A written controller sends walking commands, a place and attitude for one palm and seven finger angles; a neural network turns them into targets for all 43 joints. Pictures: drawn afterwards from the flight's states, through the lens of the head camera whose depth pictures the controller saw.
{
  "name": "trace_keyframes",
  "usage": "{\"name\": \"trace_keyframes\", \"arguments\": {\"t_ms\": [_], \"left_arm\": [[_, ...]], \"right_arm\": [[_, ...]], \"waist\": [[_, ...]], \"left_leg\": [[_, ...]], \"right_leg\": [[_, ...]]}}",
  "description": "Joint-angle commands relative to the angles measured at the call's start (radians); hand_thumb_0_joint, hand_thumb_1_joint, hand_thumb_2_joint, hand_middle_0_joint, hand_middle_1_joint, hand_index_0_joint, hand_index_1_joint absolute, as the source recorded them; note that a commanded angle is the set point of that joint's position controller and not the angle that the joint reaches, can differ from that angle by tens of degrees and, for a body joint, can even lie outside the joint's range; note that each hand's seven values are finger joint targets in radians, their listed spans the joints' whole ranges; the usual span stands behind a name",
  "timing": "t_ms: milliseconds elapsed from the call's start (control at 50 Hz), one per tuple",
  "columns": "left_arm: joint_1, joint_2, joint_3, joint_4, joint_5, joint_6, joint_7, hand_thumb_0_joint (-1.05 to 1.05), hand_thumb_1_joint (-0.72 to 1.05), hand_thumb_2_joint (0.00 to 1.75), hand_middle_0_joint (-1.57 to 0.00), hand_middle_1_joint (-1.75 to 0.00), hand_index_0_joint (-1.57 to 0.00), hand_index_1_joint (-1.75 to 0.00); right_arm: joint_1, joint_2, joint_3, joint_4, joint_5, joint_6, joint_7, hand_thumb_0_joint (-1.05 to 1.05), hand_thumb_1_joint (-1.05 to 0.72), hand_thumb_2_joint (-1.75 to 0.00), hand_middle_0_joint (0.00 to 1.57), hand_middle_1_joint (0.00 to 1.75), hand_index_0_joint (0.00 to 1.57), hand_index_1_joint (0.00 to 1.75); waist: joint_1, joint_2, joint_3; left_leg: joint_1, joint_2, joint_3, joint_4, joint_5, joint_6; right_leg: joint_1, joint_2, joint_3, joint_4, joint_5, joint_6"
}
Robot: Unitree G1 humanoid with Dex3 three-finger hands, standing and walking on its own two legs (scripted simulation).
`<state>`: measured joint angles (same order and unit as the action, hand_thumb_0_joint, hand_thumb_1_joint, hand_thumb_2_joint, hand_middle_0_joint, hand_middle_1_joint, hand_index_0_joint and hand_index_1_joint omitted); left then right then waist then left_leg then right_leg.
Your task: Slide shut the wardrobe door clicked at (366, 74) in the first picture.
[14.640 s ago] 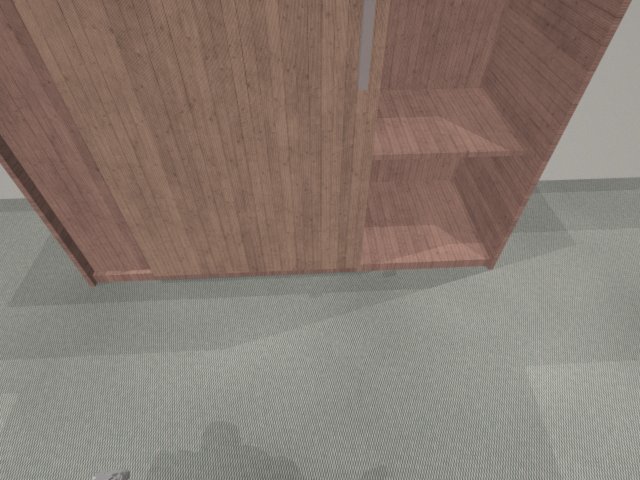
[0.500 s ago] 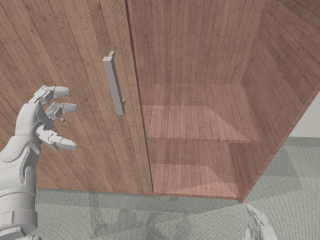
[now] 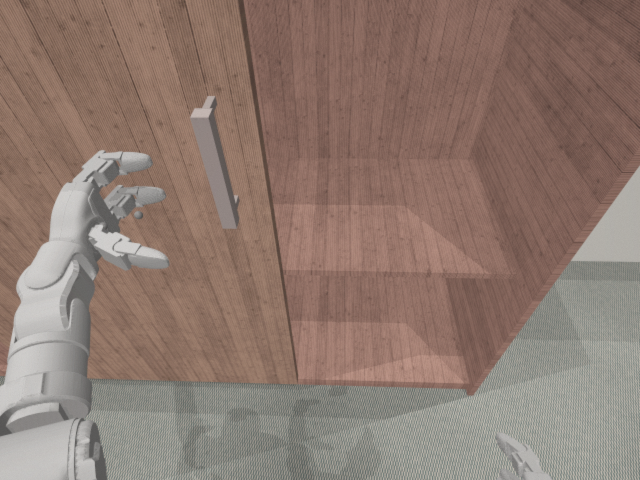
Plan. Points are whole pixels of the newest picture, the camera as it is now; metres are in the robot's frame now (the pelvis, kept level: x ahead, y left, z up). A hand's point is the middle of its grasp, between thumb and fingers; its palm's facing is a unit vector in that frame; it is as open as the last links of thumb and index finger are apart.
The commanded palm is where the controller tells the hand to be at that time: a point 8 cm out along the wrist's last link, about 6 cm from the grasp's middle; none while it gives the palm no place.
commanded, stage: move the hooked fingers beside the handle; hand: left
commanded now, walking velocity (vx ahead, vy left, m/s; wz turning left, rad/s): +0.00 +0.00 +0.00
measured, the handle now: (221, 166) +0.50 +0.16 +0.14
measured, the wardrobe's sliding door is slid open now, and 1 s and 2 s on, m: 0.54 0.54 0.53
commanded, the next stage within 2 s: feel for the door with the fingertips in 1.32 s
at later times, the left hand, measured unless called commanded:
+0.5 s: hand (173, 183) +0.44 +0.21 +0.15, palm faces +0.02 -1.00 -0.01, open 14.0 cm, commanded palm +0.42 +0.27 +0.15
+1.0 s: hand (179, 184) +0.45 +0.21 +0.15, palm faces +0.02 -1.00 +0.00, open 14.0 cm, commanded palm +0.42 +0.26 +0.14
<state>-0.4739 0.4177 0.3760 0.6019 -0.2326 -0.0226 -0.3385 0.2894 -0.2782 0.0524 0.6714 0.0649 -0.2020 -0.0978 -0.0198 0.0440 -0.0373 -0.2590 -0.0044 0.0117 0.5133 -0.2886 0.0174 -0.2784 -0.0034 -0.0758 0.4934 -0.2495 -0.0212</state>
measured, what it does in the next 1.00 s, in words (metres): stands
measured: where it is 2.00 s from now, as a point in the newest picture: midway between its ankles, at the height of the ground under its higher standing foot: outside the picture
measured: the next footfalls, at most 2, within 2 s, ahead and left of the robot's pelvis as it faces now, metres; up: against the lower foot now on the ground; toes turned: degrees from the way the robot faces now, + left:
none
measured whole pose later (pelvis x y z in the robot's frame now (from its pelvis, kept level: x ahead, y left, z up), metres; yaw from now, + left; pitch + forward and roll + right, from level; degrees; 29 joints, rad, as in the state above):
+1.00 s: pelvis +0.01 +0.01 +0.00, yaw -1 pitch +6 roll -1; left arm -0.72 0.42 0.34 0.90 -0.17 -0.14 -0.26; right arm 0.35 -0.28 0.03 0.69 0.05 -0.11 -0.06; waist -0.06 0.04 -0.05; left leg -0.35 0.00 0.02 0.55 -0.31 0.03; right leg -0.36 0.00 -0.06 0.51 -0.25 -0.01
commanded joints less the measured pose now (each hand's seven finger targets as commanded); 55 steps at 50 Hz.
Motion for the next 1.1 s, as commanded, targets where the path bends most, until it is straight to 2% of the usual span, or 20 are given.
{"name": "trace_keyframes", "arguments": {"t_ms": [0, 60, 100, 140, 180, 220, 260, 320, 380, 420, 600, 680, 720, 800, 820, 880, 920, 980, 1040, 1080], "left_arm": [[-0.447, 0.274, 0.052, -0.211, -0.005, -0.091, 0.018, 0.0, -0.5, 0.3, -0.3, -1.2, -0.3, -1.2], [-0.461, 0.255, 0.036, -0.172, -0.004, -0.097, 0.021, 0.0, -0.5, 0.3, -0.3, -1.2, -0.3, -1.2], [-0.475, 0.257, 0.035, -0.118, -0.004, -0.09, 0.022, 0.0, -0.5, 0.3, -0.3, -1.2, -0.3, -1.2], [-0.501, 0.284, 0.049, -0.11, 0.008, -0.098, 0.031, 0.0, -0.5, 0.3, -0.3, -1.2, -0.3, -1.2], [-0.537, 0.258, 0.021, -0.095, 0.016, -0.104, 0.035, 0.0, -0.5, 0.3, -0.3, -1.2, -0.3, -1.2], [-0.595, 0.264, 0.015, -0.058, 0.021, -0.118, 0.042, 0.0, -0.5, 0.3, -0.3, -1.2, -0.3, -1.2], [-0.597, 0.277, 0.029, -0.045, 0.023, -0.137, 0.048, 0.0, -0.5, 0.3, -0.3, -1.2, -0.3, -1.2], [-0.687, 0.249, -0.014, -0.018, 0.036, -0.158, 0.051, 0.0, -0.5, 0.3, -0.3, -1.2, -0.3, -1.2], [-0.656, 0.279, 0.023, 0.053, 0.038, -0.163, 0.06, 0.0, -0.5, 0.3, -0.3, -1.2, -0.3, -1.2], [-0.675, 0.287, 0.028, 0.066, 0.048, -0.171, 0.062, 0.0, -0.5, 0.3, -0.3, -1.2, -0.3, -1.2], [-0.631, 0.284, 0.04, 0.068, 0.049, -0.193, 0.068, 0.0, -0.5, 0.3, -0.3, -1.2, -0.3, -1.2], [-0.631, 0.337, 0.078, 0.055, 0.051, -0.195, 0.069, 0.0, -0.5, 0.3, -0.3, -1.2, -0.3, -1.2], [-0.642, 0.309, 0.049, 0.026, 0.053, -0.199, 0.062, 0.0, -0.5, 0.3, -0.3, -1.2, -0.3, -1.2], [-0.666, 0.295, 0.041, 0.023, 0.042, -0.203, 0.063, 0.0, -0.5, 0.3, -0.3, -1.2, -0.3, -1.2], [-0.695, 0.258, 0.001, 0.021, 0.042, -0.202, 0.058, 0.0, -0.5, 0.3, -0.3, -1.2, -0.3, -1.2], [-0.719, 0.216, -0.034, 0.056, 0.044, -0.191, 0.066, 0.0, -0.5, 0.3, -0.3, -1.2, -0.3, -1.2], [-0.718, 0.229, -0.017, 0.096, 0.045, -0.184, 0.077, 0.0, -0.5, 0.3, -0.3, -1.2, -0.3, -1.2], [-0.677, 0.261, 0.018, 0.061, 0.053, -0.196, 0.092, 0.0, -0.5, 0.3, -0.3, -1.2, -0.3, -1.2], [-0.656, 0.266, 0.027, 0.103, 0.058, -0.193, 0.103, 0.0, -0.5, 0.3, -0.3, -1.2, -0.3, -1.2], [-0.647, 0.285, 0.039, 0.08, 0.061, -0.196, 0.101, 0.0, -0.5, 0.3, -0.3, -1.2, -0.3, -1.2]], "right_arm": [[-0.036, -0.13, -0.055, -0.128, -0.005, -0.044, -0.007, 0.0, -0.9, -0.9, 0.2, 0.3, 0.2, 0.3], [-0.023, -0.133, -0.056, -0.12, -0.007, -0.037, -0.003, 0.0, -0.9, -0.9, 0.2, 0.3, 0.2, 0.3], [-0.011, -0.138, -0.057, -0.112, -0.005, -0.028, -0.001, 0.0, -0.9, -0.9, 0.2, 0.3, 0.2, 0.3], [-0.006, -0.141, -0.059, -0.111, -0.009, -0.02, 0.0, 0.0, -0.9, -0.9, 0.2, 0.3, 0.2, 0.3], [-0.002, -0.137, -0.057, -0.112, -0.007, -0.016, 0.003, 0.0, -0.9, -0.9, 0.2, 0.3, 0.2, 0.3], [0.014, -0.14, -0.059, -0.101, -0.008, -0.011, 0.002, 0.0, -0.9, -0.9, 0.2, 0.3, 0.2, 0.3], [0.024, -0.143, -0.063, -0.1, -0.01, -0.006, 0.004, 0.0, -0.9, -0.9, 0.2, 0.3, 0.2, 0.3], [0.044, -0.141, -0.064, -0.086, -0.011, -0.002, 0.006, 0.0, -0.9, -0.9, 0.2, 0.3, 0.2, 0.3], [0.063, -0.148, -0.066, -0.08, -0.015, 0.01, 0.011, 0.0, -0.9, -0.9, 0.2, 0.3, 0.2, 0.3], [0.073, -0.148, -0.07, -0.077, -0.016, 0.016, 0.014, 0.0, -0.9, -0.9, 0.2, 0.3, 0.2, 0.3], [0.094, -0.149, -0.078, -0.093, -0.019, 0.048, 0.03, 0.0, -0.9, -0.9, 0.2, 0.3, 0.2, 0.3], [0.094, -0.155, -0.081, -0.096, -0.018, 0.061, 0.028, 0.0, -0.9, -0.9, 0.2, 0.3, 0.2, 0.3], [0.087, -0.148, -0.077, -0.102, -0.016, 0.061, 0.026, 0.0, -0.9, -0.9, 0.2, 0.3, 0.2, 0.3], [0.089, -0.149, -0.081, -0.094, -0.016, 0.059, 0.021, 0.0, -0.9, -0.9, 0.2, 0.3, 0.2, 0.3], [0.085, -0.146, -0.077, -0.089, -0.014, 0.057, 0.019, 0.0, -0.9, -0.9, 0.2, 0.3, 0.2, 0.3], [0.089, -0.145, -0.077, -0.076, -0.013, 0.057, 0.019, 0.0, -0.9, -0.9, 0.2, 0.3, 0.2, 0.3], [0.098, -0.15, -0.078, -0.066, -0.015, 0.056, 0.02, 0.0, -0.9, -0.9, 0.2, 0.3, 0.2, 0.3], [0.092, -0.147, -0.078, -0.081, -0.02, 0.059, 0.027, 0.0, -0.9, -0.9, 0.2, 0.3, 0.2, 0.3], [0.09, -0.146, -0.074, -0.084, -0.021, 0.068, 0.029, 0.0, -0.9, -0.9, 0.2, 0.3, 0.2, 0.3], [0.08, -0.146, -0.074, -0.1, -0.018, 0.072, 0.03, 0.0, -0.9, -0.9, 0.2, 0.3, 0.2, 0.3]], "waist": [[-0.008, 0.019, -0.273], [-0.013, 0.02, -0.269], [-0.02, -0.028, -0.244], [-0.011, 0.0, -0.253], [-0.024, 0.031, -0.254], [-0.038, 0.003, -0.246], [-0.032, -0.011, -0.282], [-0.053, 0.035, -0.287], [-0.042, -0.015, -0.301], [-0.04, 0.025, -0.311], [-0.033, 0.005, -0.33], [-0.035, -0.014, -0.321], [-0.039, 0.039, -0.326], [-0.05, 0.014, -0.332], [-0.063, 0.055, -0.323], [-0.076, 0.043, -0.294], [-0.073, 0.0, -0.292], [-0.045, 0.01, -0.352], [-0.043, -0.029, -0.305], [-0.035, -0.019, -0.323]], "left_leg": [[0.096, 0.001, -0.041, -0.052, 0.279, 0.015], [0.092, 0.002, -0.04, -0.048, 0.287, 0.014], [0.066, 0.002, -0.039, -0.053, 0.26, 0.015], [0.06, 0.002, -0.037, -0.05, 0.268, 0.014], [0.069, 0.003, -0.036, -0.049, 0.259, 0.012], [0.064, 0.005, -0.041, -0.049, 0.243, 0.013], [0.071, 0.007, -0.041, -0.043, 0.261, 0.015], [0.089, 0.006, -0.045, -0.037, 0.273, 0.009], [0.061, 0.008, -0.043, -0.034, 0.284, 0.011], [0.067, 0.008, -0.038, -0.027, 0.307, 0.009], [0.055, 0.013, -0.028, -0.019, 0.357, 0.011], [0.029, 0.012, -0.021, -0.022, 0.328, 0.017], [0.048, 0.011, -0.021, -0.022, 0.331, 0.015], [0.069, 0.015, -0.032, -0.02, 0.317, 0.015], [0.079, 0.013, -0.031, -0.019, 0.316, 0.013], [0.081, 0.015, -0.038, -0.016, 0.287, 0.012], [0.067, 0.014, -0.045, -0.015, 0.28, 0.011], [0.076, 0.011, -0.04, -0.009, 0.336, 0.009], [0.035, 0.012, -0.032, -0.009, 0.324, 0.013], [0.029, 0.01, -0.026, -0.013, 0.328, 0.014]], "right_leg": [[0.09, 0.002, 0.039, -0.038, 0.275, -0.006], [0.083, 0.003, 0.039, -0.038, 0.287, -0.007], [0.069, 0.004, 0.035, -0.04, 0.27, -0.004], [0.079, 0.001, 0.038, -0.038, 0.27, -0.008], [0.057, 0.001, 0.039, -0.037, 0.259, -0.007], [0.04, 0.005, 0.038, -0.038, 0.238, -0.007], [0.055, 0.007, 0.041, -0.033, 0.252, -0.007], [0.025, 0.007, 0.041, -0.029, 0.252, -0.008], [0.047, 0.008, 0.041, -0.023, 0.274, -0.007], [0.043, 0.007, 0.043, -0.015, 0.293, -0.009], [0.063, 0.013, 0.046, -0.006, 0.344, -0.006], [0.079, 0.012, 0.049, -0.008, 0.346, -0.003], [0.067, 0.012, 0.05, -0.008, 0.336, -0.006], [0.049, 0.016, 0.045, -0.013, 0.31, -0.006], [0.031, 0.015, 0.046, -0.015, 0.303, -0.007], [-0.01, 0.016, 0.04, -0.021, 0.267, -0.006], [-0.01, 0.016, 0.036, -0.017, 0.265, -0.007], [0.042, 0.012, 0.041, -0.002, 0.318, -0.009], [0.047, 0.012, 0.042, -0.003, 0.329, -0.007], [0.071, 0.011, 0.048, 0.004, 0.348, -0.006]]}}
